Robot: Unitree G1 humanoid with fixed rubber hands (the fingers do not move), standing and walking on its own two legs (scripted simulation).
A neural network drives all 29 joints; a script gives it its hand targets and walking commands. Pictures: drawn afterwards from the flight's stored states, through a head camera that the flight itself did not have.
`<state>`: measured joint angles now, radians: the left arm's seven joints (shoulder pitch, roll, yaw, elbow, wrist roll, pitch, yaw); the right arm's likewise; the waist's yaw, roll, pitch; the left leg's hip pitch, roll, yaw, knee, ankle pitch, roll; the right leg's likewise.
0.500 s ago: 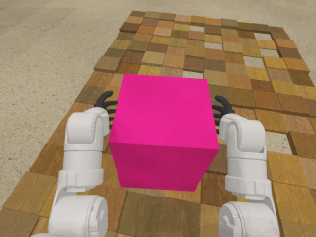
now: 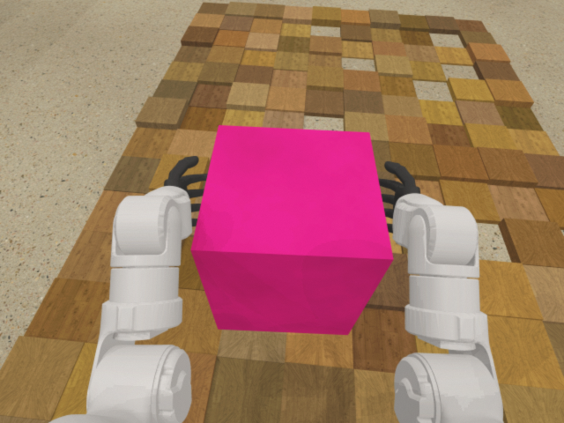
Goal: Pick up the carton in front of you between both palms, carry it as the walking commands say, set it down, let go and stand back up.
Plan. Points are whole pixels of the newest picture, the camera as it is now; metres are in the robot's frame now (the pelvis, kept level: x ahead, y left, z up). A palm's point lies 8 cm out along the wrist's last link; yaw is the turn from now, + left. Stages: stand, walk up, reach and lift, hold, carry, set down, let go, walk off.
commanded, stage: carry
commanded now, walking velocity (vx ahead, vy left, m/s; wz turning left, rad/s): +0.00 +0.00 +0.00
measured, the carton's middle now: (288, 238) +0.36 -0.01 +0.04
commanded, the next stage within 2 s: none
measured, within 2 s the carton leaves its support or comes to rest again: neither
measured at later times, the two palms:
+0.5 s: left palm (175, 204) +0.44 +0.17 +0.02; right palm (354, 203) +0.44 -0.13 +0.02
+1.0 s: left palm (153, 152) +0.49 +0.20 +0.10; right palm (345, 153) +0.48 -0.10 +0.10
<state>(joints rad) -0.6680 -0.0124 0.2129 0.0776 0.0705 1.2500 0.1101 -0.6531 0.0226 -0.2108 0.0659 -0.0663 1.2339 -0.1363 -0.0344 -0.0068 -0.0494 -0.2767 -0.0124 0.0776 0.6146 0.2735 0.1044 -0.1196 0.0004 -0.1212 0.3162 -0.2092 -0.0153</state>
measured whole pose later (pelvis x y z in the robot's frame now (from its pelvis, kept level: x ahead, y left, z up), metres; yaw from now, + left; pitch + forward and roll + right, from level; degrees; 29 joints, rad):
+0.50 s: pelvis +0.10 +0.03 -0.05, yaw -1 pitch +4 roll -3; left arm -0.53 -0.05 0.18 0.09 0.07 1.12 0.13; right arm -0.52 0.05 -0.21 0.08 -0.08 1.11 -0.11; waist 0.02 0.04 0.02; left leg -0.45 -0.03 0.08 0.46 -0.09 0.11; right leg -0.21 0.06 -0.01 0.65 -0.51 -0.01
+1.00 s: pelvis +0.18 +0.05 -0.04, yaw -1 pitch +3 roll -1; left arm -0.45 -0.06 0.17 -0.10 0.08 1.34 0.13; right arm -0.45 0.09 -0.19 -0.08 -0.11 1.31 -0.11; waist 0.00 0.00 -0.19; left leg -0.30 0.00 0.13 0.48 -0.24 0.07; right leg -0.26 -0.02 -0.04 0.98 -0.55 0.02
